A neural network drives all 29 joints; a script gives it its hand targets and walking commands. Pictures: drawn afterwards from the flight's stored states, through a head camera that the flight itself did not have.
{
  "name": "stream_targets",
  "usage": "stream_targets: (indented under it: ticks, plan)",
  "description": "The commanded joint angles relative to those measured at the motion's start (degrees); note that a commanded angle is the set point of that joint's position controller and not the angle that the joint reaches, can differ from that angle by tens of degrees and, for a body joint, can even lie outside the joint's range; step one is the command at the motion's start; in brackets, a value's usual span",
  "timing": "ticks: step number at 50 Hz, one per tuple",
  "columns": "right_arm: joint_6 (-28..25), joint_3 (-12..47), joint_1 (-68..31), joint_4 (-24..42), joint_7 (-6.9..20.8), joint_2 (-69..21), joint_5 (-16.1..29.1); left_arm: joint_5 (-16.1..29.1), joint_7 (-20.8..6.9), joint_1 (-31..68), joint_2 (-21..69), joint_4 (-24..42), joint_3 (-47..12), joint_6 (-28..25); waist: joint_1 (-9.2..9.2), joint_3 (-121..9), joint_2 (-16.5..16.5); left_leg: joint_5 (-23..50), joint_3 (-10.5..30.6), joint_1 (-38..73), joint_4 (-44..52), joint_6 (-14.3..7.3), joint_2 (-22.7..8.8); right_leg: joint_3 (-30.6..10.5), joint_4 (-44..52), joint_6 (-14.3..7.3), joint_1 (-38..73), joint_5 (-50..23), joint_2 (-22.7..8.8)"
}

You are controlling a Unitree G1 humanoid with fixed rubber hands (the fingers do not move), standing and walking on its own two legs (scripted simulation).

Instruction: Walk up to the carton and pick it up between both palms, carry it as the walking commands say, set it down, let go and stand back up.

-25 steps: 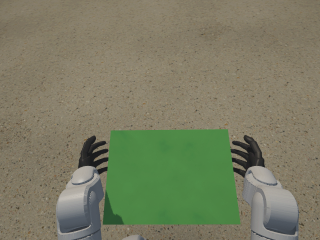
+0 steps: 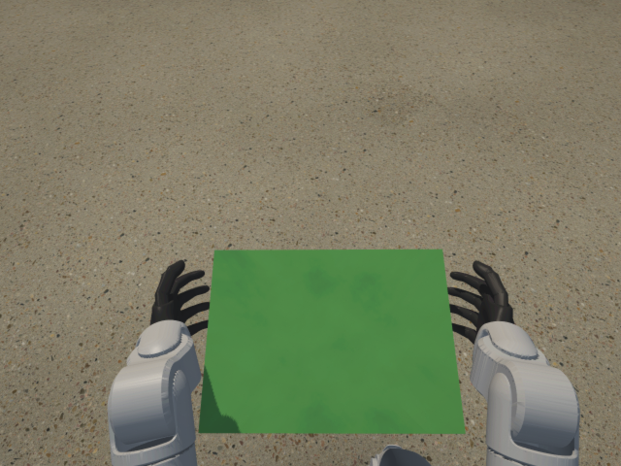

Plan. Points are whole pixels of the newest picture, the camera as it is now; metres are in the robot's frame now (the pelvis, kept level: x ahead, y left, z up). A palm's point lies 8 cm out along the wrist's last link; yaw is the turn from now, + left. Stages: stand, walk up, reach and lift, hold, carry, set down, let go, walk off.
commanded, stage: carry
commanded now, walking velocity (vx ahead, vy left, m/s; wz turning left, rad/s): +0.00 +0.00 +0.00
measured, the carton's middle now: (327, 339) +0.28 +0.00 -0.01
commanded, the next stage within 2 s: none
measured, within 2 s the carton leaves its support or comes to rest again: neither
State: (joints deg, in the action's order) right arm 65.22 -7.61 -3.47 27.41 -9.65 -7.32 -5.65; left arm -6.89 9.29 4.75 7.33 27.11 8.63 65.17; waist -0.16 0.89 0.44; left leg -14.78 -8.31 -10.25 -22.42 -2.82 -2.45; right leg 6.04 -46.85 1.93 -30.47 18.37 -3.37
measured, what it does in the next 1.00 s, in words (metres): walks ahead: right foot, then left foot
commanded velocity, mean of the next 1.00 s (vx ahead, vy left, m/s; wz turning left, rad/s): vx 0.00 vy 0.00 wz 0.00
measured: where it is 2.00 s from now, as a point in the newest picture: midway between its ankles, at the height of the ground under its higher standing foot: outside the picture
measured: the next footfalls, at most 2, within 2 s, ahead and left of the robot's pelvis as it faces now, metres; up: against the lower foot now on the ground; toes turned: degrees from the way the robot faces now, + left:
right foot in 0.14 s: +0.23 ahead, -0.11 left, +0.00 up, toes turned +3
left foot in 0.38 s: +0.19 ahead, +0.11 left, +0.00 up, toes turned +3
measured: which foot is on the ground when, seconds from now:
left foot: down 0.00-0.14, up 0.16-0.36, down 0.38-1.00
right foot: up 0.00-0.12, down 0.14-1.00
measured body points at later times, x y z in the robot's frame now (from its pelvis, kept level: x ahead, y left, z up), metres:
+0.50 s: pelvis +0.18 +0.00 -0.01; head +0.19 +0.01 +0.44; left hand +0.44 +0.20 +0.08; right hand +0.45 -0.17 +0.07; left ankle +0.15 +0.11 -0.75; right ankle +0.19 -0.11 -0.75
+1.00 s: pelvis +0.17 +0.01 -0.01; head +0.17 +0.02 +0.44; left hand +0.43 +0.21 +0.07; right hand +0.44 -0.16 +0.07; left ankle +0.15 +0.11 -0.75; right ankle +0.19 -0.11 -0.75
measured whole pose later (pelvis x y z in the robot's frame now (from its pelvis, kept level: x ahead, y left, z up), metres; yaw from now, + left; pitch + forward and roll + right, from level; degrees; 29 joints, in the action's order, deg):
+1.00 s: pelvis +0.17 +0.01 -0.01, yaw +3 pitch +3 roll +0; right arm 64.2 -7.8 -3.3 22.8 -8.0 -7.2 -8.9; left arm -6.9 9.2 4.8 7.3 21.1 8.6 63.2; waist -0.2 -5.1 -0.4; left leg -16.1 -8.3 -14.9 -27.9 -0.7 -2.0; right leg 9.5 -27.4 0.8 -17.0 13.1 -4.8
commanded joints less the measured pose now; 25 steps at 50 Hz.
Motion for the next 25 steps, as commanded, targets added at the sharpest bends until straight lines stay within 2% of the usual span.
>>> stream_targets:
  ticks: [1, 2, 3, 4, 5, 6, 7, 8, 9, 10, 11, 12, 13, 14, 15, 16, 17, 18, 19, 20, 21, 22, 23, 24, 25]
  plan:
    - [1.26, 42.16, -21.96, 5.68, 16.49, -50.21, 22.18, 24.69, -15.65, 23.70, 54.37, 5.02, -46.54, 1.49, -0.39, -15.01, 10.12, 41.13, 1.04, 10.48, 2.98, -3.51, -11.32, 5.44, 12.47, -0.47, 7.09, -15.43, 1.93]
    - [1.20, 42.04, -23.95, 6.73, 16.24, -49.42, 21.52, 25.14, -15.99, 24.65, 55.03, 4.27, -46.46, 1.73, 0.01, -14.75, 6.82, 40.21, 1.19, 8.01, 0.78, -3.47, -10.97, 5.26, 15.27, -0.63, 9.95, -19.35, 1.90]
    - [1.18, 42.98, -25.37, 7.25, 16.15, -50.16, 22.50, 24.59, -15.95, 23.98, 54.00, 4.07, -45.56, 1.76, 0.28, -16.19, 6.18, 40.38, -0.82, 8.09, -2.27, -2.28, -8.85, 6.82, 18.11, -1.28, 13.79, -22.30, 3.15]
    - [1.37, 43.36, -24.89, 9.02, 16.03, -48.90, 22.11, 24.59, -16.07, 22.12, 54.18, 4.01, -45.25, 1.98, 0.65, -18.78, 4.62, 39.35, -1.63, 6.66, -5.97, -1.29, -7.63, 6.75, 20.01, -2.19, 18.57, -25.38, 2.96]
    - [2.06, 43.06, -23.53, 7.09, 15.51, -47.47, 21.66, 23.84, -15.96, 20.53, 51.77, 2.26, -43.89, 2.64, 0.69, -19.82, 0.71, 37.40, -2.02, 4.48, -11.60, 0.96, -5.35, 3.52, 21.94, -3.26, 24.11, -41.01, -0.27]
    - [2.30, 42.55, -23.66, 6.66, 15.37, -47.22, 21.22, 23.92, -16.02, 22.37, 52.12, 2.24, -43.76, 2.51, 0.45, -21.57, -2.37, 26.62, -2.05, -1.97, -16.00, 2.57, -3.29, -0.47, 20.44, -4.80, 31.21, -56.60, -4.86]
    - [2.57, 43.65, -25.84, 7.03, 15.21, -47.56, 22.19, 23.01, -15.76, 20.08, 52.00, 0.45, -42.82, 2.54, 1.24, -23.11, -9.32, 1.32, -0.65, -9.50, -24.21, 3.53, -0.09, -11.16, 20.70, -6.90, 38.81, -82.07, -14.19]
    - [3.21, 42.93, -24.26, 6.56, 15.60, -47.51, 22.52, 23.84, -15.60, 21.55, 51.87, 2.83, -43.48, 2.26, 1.11, -23.32, -12.51, -15.00, 3.30, -12.17, -24.77, 2.57, 1.34, -13.27, 19.37, -10.58, 39.20, -86.28, -17.16]
    - [2.65, 44.48, -25.17, 7.79, 15.19, -49.04, 22.79, 24.47, -16.13, 21.32, 52.06, 3.56, -43.11, 2.16, 0.92, -27.16, -14.55, -16.74, 4.90, -16.01, -27.01, 1.75, 0.48, -13.04, 17.88, -11.73, 46.87, -84.37, -18.49]
    - [2.54, 45.20, -27.17, 8.69, 15.11, -50.33, 23.34, 24.39, -16.26, 20.96, 53.40, 2.82, -43.03, 2.25, 0.76, -26.85, -11.97, -16.69, 6.33, -18.73, -22.49, 1.34, -0.16, -13.25, 18.66, -11.19, 48.55, -84.80, -17.85]
    - [2.09, 45.89, -26.07, 9.08, 15.30, -51.33, 23.77, 24.57, -16.49, 20.04, 54.61, 2.88, -42.96, 1.79, 0.90, -28.03, -9.34, -15.70, 5.94, -16.73, -16.41, 1.34, -0.22, -12.31, 19.54, -10.58, 47.08, -80.54, -16.80]
    - [1.18, 46.53, -27.92, 11.76, 15.38, -52.85, 24.70, 25.62, -16.71, 22.01, 56.42, 6.78, -44.62, 0.88, 0.72, -27.10, -9.38, -15.08, 5.47, -15.96, -11.94, 1.80, -0.97, -9.51, 19.97, -9.73, 44.73, -74.02, -15.44]
    - [1.42, 45.89, -25.51, 10.44, 15.50, -52.78, 24.19, 25.99, -16.82, 20.84, 56.00, 6.86, -44.39, 0.97, 0.53, -27.59, -10.07, -12.88, 3.93, -10.65, -7.59, 1.94, -1.19, -8.31, 20.55, -8.96, 40.03, -64.33, -13.83]
    - [1.29, 46.63, -27.50, 11.16, 15.60, -54.08, 24.95, 25.68, -16.66, 22.32, 56.43, 7.77, -44.71, 0.87, 0.18, -27.26, -9.32, -7.93, 3.15, -6.82, -2.64, 2.30, -1.83, -6.13, 20.85, -8.16, 36.92, -52.74, -12.56]
    - [1.19, 45.20, -24.02, 9.08, 15.67, -53.41, 23.91, 25.41, -16.70, 20.66, 55.94, 6.38, -44.27, 0.83, -0.27, -27.40, -7.61, 2.65, 1.70, -1.47, 0.98, 2.49, -1.97, -3.28, 21.19, -6.13, 32.23, -45.47, -11.25]
    - [0.37, 45.86, -26.20, 11.71, 15.60, -53.70, 24.07, 25.78, -16.86, 21.93, 56.05, 7.70, -45.01, 0.29, -0.29, -28.26, -6.25, 10.54, 2.39, 2.17, -0.56, 2.69, -3.03, -1.59, 21.02, -4.10, 28.85, -39.27, -9.48]
    - [0.57, 45.93, -26.77, 11.75, 15.60, -52.53, 23.72, 24.84, -17.02, 20.03, 55.24, 5.29, -44.29, 0.46, -0.36, -28.46, -5.55, 15.67, 3.01, 5.21, -1.85, 2.69, -4.63, -1.18, 20.84, -3.41, 24.99, -35.53, -8.82]
    - [0.56, 46.13, -29.43, 12.45, 15.86, -52.83, 23.85, 25.69, -17.11, 23.88, 55.41, 7.39, -45.58, 0.51, -0.07, -25.87, -4.80, 17.10, 3.21, 5.05, -1.39, 2.85, -5.80, -1.73, 20.73, -3.05, 22.70, -29.51, -7.71]
    - [1.07, 45.11, -27.91, 9.93, 15.75, -52.03, 23.19, 25.42, -16.99, 23.93, 54.63, 5.98, -44.59, 1.05, 0.25, -24.35, -3.69, 17.81, 3.92, 4.03, -1.64, 2.59, -6.79, -1.80, 21.24, -3.08, 21.38, -25.09, -6.76]
    - [1.37, 44.27, -26.45, 9.64, 15.78, -50.82, 22.28, 25.68, -17.12, 23.15, 54.40, 5.80, -45.35, 1.36, 0.23, -23.10, -0.49, 17.92, 3.13, 4.45, -2.04, 2.72, -7.15, -1.32, 22.28, -2.71, 18.91, -20.86, -5.55]
    - [1.54, 43.72, -28.66, 8.88, 15.49, -50.28, 22.07, 25.43, -16.64, 24.67, 54.90, 3.70, -45.52, 2.17, 0.26, -21.66, 0.74, 23.03, 3.98, 4.32, -2.70, 2.79, -7.84, -1.48, 21.44, -2.40, 18.65, -24.18, -5.77]
    - [2.23, 42.74, -26.06, 6.27, 15.38, -49.05, 21.41, 24.56, -16.34, 23.38, 52.70, 2.22, -44.17, 2.55, 0.06, -23.08, -0.16, 25.34, 3.25, 4.57, -4.49, 2.99, -7.82, -1.38, 20.23, -2.21, 20.00, -27.83, -6.01]
    - [2.38, 41.92, -23.68, 5.28, 15.31, -47.43, 21.04, 23.87, -16.09, 20.01, 50.92, 0.78, -43.12, 2.70, 0.05, -25.56, -0.42, 30.67, 3.37, 6.38, -5.68, 2.31, -7.98, -1.15, 18.62, -2.26, 20.99, -31.85, -6.01]
    - [2.19, 41.47, -24.04, 4.62, 15.36, -47.33, 20.86, 23.92, -15.93, 21.85, 51.29, 0.29, -43.54, 2.67, -0.09, -25.39, 0.13, 33.37, 3.64, 6.41, -5.90, 2.22, -8.04, -0.97, 17.65, -1.81, 21.13, -31.06, -5.91]
    - [1.98, 41.38, -24.55, 4.69, 15.67, -48.10, 21.28, 24.79, -15.69, 25.19, 51.66, 3.56, -45.05, 2.11, -0.04, -26.07, 2.14, 37.15, 3.52, 7.39, -5.79, 2.16, -8.27, -0.72, 16.73, -1.73, 20.00, -29.22, -5.70]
